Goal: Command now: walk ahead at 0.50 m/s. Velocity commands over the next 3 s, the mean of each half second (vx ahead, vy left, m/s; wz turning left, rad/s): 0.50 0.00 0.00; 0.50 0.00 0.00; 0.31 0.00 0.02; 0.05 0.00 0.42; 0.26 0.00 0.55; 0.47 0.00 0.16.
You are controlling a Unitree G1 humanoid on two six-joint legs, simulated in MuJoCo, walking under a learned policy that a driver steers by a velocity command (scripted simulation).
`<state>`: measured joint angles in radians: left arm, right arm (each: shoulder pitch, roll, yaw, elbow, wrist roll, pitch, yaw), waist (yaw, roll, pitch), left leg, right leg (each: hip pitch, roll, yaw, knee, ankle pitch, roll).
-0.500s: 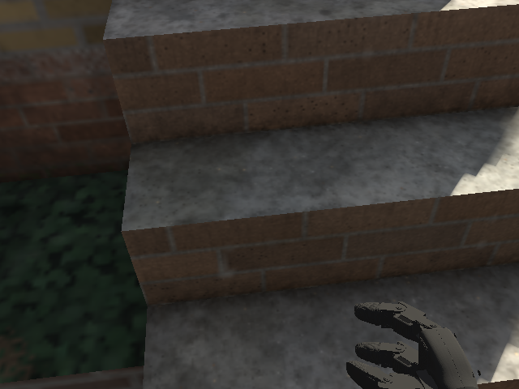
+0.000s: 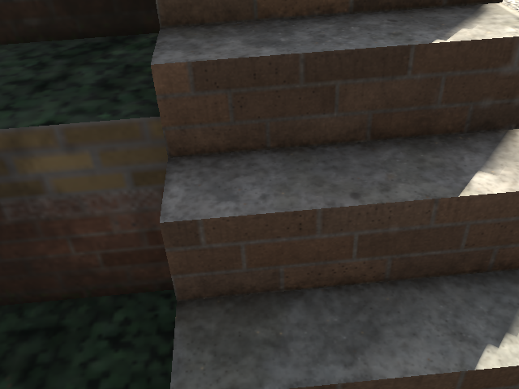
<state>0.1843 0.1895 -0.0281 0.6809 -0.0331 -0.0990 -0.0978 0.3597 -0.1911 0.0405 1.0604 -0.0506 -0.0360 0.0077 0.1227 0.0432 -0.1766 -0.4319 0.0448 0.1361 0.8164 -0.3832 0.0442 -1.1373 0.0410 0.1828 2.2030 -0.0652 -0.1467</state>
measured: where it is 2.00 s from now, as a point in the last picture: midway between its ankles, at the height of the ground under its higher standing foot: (458, 334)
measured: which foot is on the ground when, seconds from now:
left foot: down 0.00-0.46, up 0.48-1.00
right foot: up 0.00-0.42, down 0.44-1.00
